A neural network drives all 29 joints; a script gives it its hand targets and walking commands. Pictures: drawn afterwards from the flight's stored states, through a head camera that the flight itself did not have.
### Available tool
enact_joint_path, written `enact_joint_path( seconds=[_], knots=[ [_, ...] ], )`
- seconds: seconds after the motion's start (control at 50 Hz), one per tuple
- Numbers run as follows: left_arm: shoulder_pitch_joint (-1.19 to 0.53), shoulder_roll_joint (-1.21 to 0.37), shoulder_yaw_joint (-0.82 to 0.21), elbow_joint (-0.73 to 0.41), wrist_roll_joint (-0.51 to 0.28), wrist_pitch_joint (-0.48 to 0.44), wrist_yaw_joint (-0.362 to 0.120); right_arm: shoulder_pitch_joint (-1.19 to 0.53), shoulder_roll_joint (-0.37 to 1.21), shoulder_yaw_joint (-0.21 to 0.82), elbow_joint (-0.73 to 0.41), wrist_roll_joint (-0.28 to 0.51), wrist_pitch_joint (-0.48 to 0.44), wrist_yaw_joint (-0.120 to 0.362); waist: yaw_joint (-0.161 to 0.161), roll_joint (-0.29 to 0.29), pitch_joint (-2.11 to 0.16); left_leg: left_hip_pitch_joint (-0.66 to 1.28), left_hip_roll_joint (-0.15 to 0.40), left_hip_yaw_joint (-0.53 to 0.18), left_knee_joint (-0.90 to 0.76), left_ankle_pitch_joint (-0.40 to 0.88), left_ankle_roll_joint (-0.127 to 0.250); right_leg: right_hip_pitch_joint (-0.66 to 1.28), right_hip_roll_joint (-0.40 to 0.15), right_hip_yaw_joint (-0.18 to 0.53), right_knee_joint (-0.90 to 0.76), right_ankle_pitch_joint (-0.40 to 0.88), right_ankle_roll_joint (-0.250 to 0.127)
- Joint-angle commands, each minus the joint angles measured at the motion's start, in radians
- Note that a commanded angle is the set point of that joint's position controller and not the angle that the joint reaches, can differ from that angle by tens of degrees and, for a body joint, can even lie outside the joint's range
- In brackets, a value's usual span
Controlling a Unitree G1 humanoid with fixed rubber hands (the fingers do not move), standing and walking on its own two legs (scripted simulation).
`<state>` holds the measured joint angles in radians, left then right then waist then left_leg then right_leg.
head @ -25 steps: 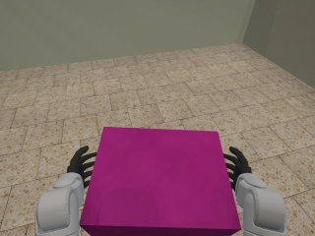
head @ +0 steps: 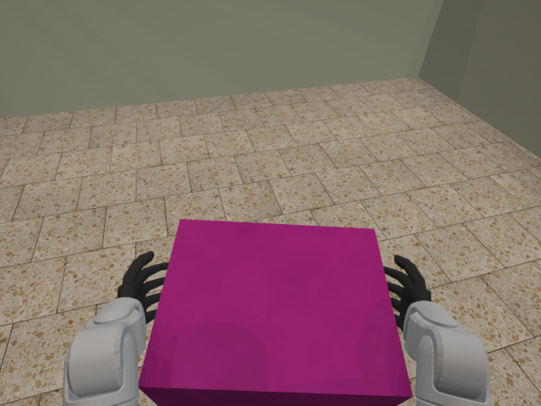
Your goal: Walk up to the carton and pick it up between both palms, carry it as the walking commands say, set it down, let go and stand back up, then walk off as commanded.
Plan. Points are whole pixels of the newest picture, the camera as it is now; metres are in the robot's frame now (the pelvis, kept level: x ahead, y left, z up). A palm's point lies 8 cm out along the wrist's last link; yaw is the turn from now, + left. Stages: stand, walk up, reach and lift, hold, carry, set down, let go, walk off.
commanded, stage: carry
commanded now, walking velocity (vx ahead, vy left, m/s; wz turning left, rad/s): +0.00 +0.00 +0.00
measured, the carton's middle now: (272, 327) +0.26 +0.00 +0.00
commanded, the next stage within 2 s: none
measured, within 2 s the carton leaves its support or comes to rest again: neither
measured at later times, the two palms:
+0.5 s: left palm (132, 303) +0.26 +0.19 +0.07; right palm (406, 305) +0.26 -0.18 +0.07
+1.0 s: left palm (131, 303) +0.26 +0.19 +0.07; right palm (403, 304) +0.26 -0.18 +0.07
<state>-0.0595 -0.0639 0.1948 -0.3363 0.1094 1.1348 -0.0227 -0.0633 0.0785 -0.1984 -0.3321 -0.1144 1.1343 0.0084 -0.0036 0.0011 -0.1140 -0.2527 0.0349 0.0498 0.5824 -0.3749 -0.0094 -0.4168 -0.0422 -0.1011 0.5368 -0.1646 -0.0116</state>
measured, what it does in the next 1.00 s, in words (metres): stands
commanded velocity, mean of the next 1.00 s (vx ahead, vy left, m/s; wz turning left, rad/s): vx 0.00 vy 0.00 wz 0.00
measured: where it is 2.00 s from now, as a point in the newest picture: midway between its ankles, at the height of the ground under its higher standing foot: outside the picture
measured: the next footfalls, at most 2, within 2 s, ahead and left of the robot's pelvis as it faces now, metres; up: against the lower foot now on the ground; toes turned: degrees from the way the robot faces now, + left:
none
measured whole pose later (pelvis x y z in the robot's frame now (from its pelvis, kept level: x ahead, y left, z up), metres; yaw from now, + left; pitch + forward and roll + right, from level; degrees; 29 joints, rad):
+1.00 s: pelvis +0.01 +0.01 +0.00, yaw +0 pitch +3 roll +0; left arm -0.05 -0.07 0.19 -0.27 0.12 1.06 -0.02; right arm -0.06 0.07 -0.20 -0.26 -0.13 1.06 0.02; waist 0.00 0.00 -0.12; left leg -0.24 0.03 0.05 0.58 -0.39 0.00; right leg -0.40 -0.05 -0.10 0.55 -0.18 0.00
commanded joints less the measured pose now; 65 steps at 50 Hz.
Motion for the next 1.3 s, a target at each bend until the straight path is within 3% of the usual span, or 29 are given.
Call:
enact_joint_path(
  seconds=[0.0, 1.28],
  knots=[
    [-0.455, -0.761, -0.758, -0.100, -0.375, -0.004, -0.194, -0.470, 0.775, 0.760, -0.103, 0.388, -0.003, 0.199, 0.000, 0.011, -0.209, -0.029, 0.105, -0.056, -0.102, 0.226, 0.026, 0.202, -0.105, 0.082, -0.038, 0.194, -0.012],
    [-0.452, -0.723, -0.702, -0.010, -0.317, -0.112, -0.184, -0.469, 0.725, 0.699, -0.015, 0.324, -0.107, 0.196, 0.001, 0.007, -0.196, -0.019, 0.094, -0.052, -0.109, 0.238, 0.033, 0.208, -0.101, 0.073, -0.031, 0.181, -0.008]
  ],
)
